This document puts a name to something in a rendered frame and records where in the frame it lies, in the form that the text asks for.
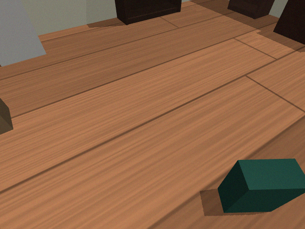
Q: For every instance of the bookshelf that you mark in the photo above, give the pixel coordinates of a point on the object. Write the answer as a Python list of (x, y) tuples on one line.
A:
[(132, 11), (251, 8)]

